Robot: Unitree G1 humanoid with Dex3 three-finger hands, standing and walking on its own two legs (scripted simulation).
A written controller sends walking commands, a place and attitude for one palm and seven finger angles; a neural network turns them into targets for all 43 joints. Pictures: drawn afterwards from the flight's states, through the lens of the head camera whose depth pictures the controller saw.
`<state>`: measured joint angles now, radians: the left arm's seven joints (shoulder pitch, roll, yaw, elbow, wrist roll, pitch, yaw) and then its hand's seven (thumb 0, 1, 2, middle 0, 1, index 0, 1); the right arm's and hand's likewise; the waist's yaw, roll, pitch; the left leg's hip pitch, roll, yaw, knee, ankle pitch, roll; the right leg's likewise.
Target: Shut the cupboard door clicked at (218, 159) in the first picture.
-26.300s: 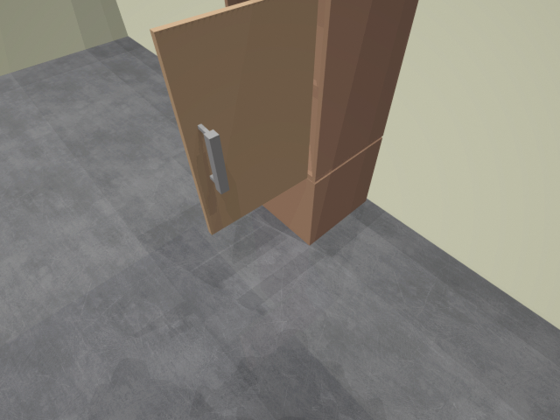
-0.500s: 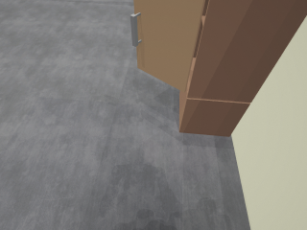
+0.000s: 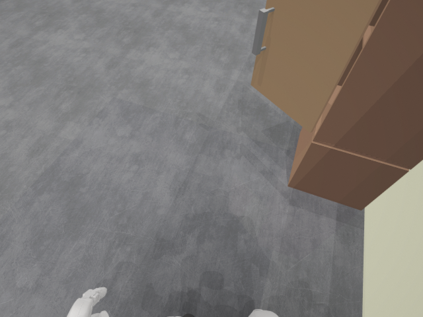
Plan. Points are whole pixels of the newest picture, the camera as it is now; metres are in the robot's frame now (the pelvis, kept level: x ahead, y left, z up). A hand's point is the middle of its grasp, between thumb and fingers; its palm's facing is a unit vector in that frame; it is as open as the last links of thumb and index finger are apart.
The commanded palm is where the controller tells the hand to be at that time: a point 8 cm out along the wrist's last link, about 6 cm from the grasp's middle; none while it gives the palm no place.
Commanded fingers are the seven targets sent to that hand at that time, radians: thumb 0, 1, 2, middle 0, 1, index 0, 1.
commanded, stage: walk to a spot facing it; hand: left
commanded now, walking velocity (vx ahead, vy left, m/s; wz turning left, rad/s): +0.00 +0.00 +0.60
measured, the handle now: (263, 31) +1.11 -0.19 -0.05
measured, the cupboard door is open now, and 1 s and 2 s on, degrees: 57 57 57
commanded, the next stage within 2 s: turn to face it in 1.68 s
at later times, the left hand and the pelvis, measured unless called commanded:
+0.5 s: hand out of the picture -0.06 +0.20 -0.19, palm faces +0.41 -0.89 -0.22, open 7.4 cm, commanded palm none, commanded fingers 0.00 0.90 0.90 -0.20 -0.30 -0.20 -0.30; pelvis +0.02 +0.01 -0.02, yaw +22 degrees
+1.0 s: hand (88, 274) +0.22 +0.28 -0.16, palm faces +0.47 -0.85 -0.24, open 7.4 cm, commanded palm none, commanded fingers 0.00 0.90 0.90 -0.20 -0.30 -0.20 -0.30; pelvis +0.21 +0.06 -0.02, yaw +30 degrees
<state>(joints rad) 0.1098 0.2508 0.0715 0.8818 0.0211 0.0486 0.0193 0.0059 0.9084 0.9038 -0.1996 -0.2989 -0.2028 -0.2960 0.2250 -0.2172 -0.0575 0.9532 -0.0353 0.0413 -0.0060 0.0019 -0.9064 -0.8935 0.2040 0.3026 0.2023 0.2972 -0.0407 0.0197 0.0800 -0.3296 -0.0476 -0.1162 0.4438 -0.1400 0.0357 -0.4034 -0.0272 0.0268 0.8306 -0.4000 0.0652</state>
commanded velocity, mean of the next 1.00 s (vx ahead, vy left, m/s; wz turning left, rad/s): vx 0.30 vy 0.00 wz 0.44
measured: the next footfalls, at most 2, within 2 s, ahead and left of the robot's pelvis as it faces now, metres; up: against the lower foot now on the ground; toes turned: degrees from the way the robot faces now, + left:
right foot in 0.10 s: +0.04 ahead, -0.16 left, +0.00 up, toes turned +5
left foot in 0.50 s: +0.02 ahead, +0.14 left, +0.00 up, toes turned +27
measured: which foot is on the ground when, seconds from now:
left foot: down 0.00-0.08, up 0.10-0.48, down 0.50-0.94, up 0.96-1.00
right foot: up 0.00-0.08, down 0.10-0.50, up 0.52-0.92, down 0.94-1.00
